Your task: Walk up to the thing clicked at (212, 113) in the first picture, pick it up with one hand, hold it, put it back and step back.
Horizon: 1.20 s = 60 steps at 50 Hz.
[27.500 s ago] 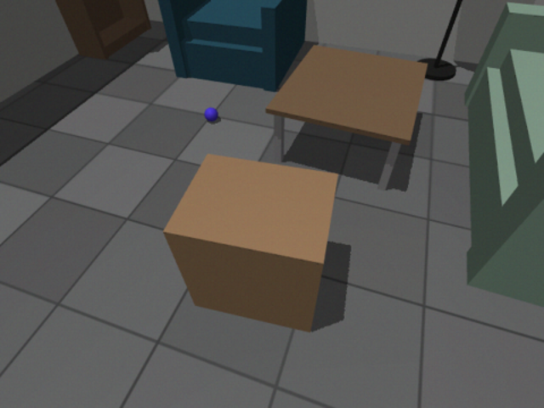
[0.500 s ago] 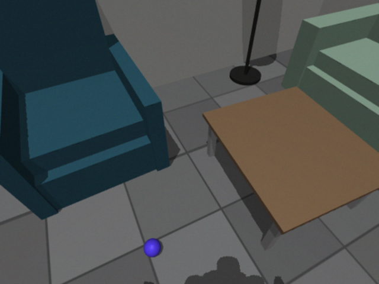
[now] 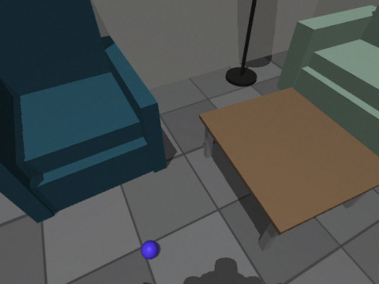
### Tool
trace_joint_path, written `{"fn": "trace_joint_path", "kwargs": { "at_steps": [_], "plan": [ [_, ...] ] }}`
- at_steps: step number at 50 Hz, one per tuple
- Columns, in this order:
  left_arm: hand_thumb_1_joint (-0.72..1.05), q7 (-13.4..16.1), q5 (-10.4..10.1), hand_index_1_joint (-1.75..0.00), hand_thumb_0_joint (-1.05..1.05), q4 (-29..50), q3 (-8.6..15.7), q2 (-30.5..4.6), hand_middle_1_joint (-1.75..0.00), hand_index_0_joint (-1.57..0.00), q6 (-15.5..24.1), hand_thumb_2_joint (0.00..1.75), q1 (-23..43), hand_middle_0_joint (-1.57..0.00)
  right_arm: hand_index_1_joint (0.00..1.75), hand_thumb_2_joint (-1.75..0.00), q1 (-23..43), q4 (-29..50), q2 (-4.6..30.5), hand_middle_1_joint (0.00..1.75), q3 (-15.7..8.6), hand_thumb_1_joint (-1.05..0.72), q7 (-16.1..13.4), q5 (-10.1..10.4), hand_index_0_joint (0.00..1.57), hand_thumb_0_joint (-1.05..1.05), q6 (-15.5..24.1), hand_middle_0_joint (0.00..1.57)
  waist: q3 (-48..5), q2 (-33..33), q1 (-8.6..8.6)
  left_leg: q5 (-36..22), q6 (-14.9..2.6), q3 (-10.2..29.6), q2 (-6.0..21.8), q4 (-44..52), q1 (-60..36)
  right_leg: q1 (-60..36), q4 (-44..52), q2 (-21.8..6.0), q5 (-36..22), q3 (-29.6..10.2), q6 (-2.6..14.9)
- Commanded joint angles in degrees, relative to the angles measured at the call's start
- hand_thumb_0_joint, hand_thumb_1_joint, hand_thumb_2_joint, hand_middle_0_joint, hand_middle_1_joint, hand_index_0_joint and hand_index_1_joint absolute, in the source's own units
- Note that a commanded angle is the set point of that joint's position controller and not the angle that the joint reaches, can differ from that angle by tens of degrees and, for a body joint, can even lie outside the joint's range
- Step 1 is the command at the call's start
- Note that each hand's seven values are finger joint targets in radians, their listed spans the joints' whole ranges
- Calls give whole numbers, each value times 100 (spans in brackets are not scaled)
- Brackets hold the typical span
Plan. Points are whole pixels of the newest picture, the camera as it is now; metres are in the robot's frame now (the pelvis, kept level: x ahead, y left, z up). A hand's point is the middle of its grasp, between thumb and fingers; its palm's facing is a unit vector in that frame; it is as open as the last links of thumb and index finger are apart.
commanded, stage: walk up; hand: left
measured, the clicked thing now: (149, 249) +0.43 +0.23 -0.74
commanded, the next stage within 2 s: stand in 0.20 s
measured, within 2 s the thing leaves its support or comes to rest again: neither
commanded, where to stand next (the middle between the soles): +0.05 -0.01 m, yaw +1 degrees
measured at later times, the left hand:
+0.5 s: hand out of the picture +0.08 +0.25 -0.16, palm faces -0.01 -0.94 -0.33, open 7.4 cm
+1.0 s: hand out of the picture +0.06 +0.25 -0.16, palm faces -0.02 -0.94 -0.33, open 7.4 cm
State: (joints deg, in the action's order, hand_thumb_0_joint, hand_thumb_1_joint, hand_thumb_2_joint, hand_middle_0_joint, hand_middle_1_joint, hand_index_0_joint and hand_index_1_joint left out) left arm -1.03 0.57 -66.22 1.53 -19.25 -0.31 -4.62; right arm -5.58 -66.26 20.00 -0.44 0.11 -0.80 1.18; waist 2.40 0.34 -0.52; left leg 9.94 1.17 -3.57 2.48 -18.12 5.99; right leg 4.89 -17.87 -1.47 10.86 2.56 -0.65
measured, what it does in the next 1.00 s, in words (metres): stands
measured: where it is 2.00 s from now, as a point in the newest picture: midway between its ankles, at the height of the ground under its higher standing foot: outside the picture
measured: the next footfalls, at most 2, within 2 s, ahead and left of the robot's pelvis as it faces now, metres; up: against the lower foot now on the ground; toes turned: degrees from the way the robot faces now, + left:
none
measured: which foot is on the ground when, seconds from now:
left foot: down 0.00-1.00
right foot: down 0.00-1.00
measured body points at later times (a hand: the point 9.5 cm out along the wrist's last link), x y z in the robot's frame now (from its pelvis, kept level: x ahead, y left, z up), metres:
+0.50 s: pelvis +0.00 +0.00 +0.00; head +0.00 +0.00 +0.45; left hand +0.08 +0.30 -0.13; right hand +0.08 -0.30 -0.13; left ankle +0.00 +0.13 -0.75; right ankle -0.01 -0.12 -0.75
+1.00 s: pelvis -0.01 +0.00 +0.00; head +0.00 +0.00 +0.45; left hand +0.06 +0.30 -0.13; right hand +0.06 -0.30 -0.13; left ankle +0.00 +0.13 -0.75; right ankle -0.01 -0.12 -0.75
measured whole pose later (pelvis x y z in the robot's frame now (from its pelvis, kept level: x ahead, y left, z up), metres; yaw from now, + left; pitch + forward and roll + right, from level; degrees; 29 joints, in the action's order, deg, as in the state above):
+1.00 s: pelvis -0.01 +0.00 +0.00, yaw +0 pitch -2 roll +0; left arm -0.7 0.3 -65.2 -0.1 -20.0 0.5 -6.7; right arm -6.4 -65.9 20.2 0.0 0.8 -0.8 0.4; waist 2.6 0.0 -0.3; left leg 8.8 1.2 -3.2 2.4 -17.5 6.4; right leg 5.3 -17.6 -1.5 10.0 2.9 -0.6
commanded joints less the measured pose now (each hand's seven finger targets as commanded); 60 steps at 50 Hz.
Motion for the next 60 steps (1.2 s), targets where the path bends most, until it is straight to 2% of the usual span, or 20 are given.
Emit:
{"fn": "trace_joint_path", "kwargs": {
  "at_steps": [1, 9, 10, 13, 19, 29, 37, 43, 47, 48, 53, 60],
  "plan": [
    [90, 103, 18, -30, 0, 372, 212, -1206, -30, -20, 109, 90, 265, -20, 30, -90, 335, 352, 1226, 30, -221, -90, -96, 11, 20, 0, 142, 20, -387, -86, 46, -766, -197, 526, 586, 299, -81, 28, 244, -569, -766, -478, 145],
    [90, 104, 14, -30, 0, 421, 205, -1197, -30, -20, 120, 90, 267, -20, 30, -90, 250, 377, 1208, 30, -207, -90, -94, 1, 20, 0, 137, 20, -396, -29, 39, -755, -196, 503, 560, 249, -117, 45, 284, -582, -812, -544, 150],
    [90, 133, -2, -30, 0, 472, 163, -1256, -30, -20, 164, 90, 254, -20, 30, -90, 361, 406, 1223, 30, -201, -90, -92, 5, 20, 0, 99, 20, -374, -148, 52, -1139, -167, 562, 673, 226, -144, 36, 259, -699, -1127, -568, 152],
    [90, 152, -11, -30, 0, 433, 152, -1264, -30, -20, 193, 90, 219, -20, 30, -90, 319, 412, 1178, 30, -178, -90, -84, 27, 20, 0, 61, 20, -434, -25, 30, -1133, -167, 542, 660, 215, -215, -23, 285, -709, -1234, -568, 139],
    [90, 153, -10, -30, 0, 454, 115, -1292, -30, -20, 201, 90, 199, -20, 30, -90, 298, 385, 1208, 30, -163, -90, -61, 26, 20, 0, 57, 20, -534, -55, 11, -1057, -155, 539, 662, 263, -294, -44, 299, -713, -1159, -572, 144],
    [90, 147, -11, -30, 0, 440, 68, -1294, -30, -20, 206, 90, 121, -20, 30, -90, 339, 379, 1209, 30, -156, -90, -32, 22, 20, 0, 46, 20, -328, -39, 39, -682, -158, 585, 647, 359, -187, 152, 396, -672, -686, -559, 124],
    [90, 146, -12, -30, 0, 455, 68, -1324, -30, -20, 206, 90, 92, -20, 30, -90, 286, 383, 1192, 30, -162, -90, -23, 8, 20, 0, 44, 20, -306, 26, 40, -526, -172, 590, 643, 366, -128, 152, 405, -691, -544, -580, 151],
    [90, 143, -6, -30, 0, 488, 57, -1328, -30, -20, 211, 90, 50, -20, 30, -90, 268, 391, 1225, 30, -169, -90, -25, 10, 20, 0, 59, 20, -409, -102, 55, -720, -177, 625, 663, 360, -178, 116, 332, -693, -680, -571, 162],
    [90, 141, -5, -30, 0, 462, 53, -1324, -30, -20, 195, 90, 71, -20, 30, -90, 186, 356, 1190, 30, -153, -90, -28, 10, 20, 0, 43, 20, -211, -43, 19, -330, -163, 605, 613, 388, -6, 207, 415, -677, -347, -589, 147],
    [90, 146, 1, -30, 0, 473, 50, -1330, -30, -20, 197, 90, 59, -20, 30, -90, 220, 359, 1204, 30, -161, -90, -25, 6, 20, 0, 38, 20, -232, -64, 40, -380, -157, 628, 621, 400, -32, 230, 404, -668, -327, -575, 144],
    [90, 148, 7, -30, 0, 486, 42, -1341, -30, -20, 212, 90, 28, -20, 30, -90, 220, 382, 1207, 30, -171, -90, -22, 11, 20, 0, 49, 20, -372, -19, 36, -720, -168, 635, 641, 355, -133, 160, 343, -677, -665, -552, 147],
    [90, 140, -14, -30, 0, 466, 53, -1345, -30, -20, 201, 90, -11, -20, 30, -90, 186, 379, 1195, 30, -151, -90, -27, 15, 20, 0, 54, 20, -325, -80, 51, -665, -164, 622, 629, 373, -99, 110, 338, -698, -679, -580, 156]
  ]
}}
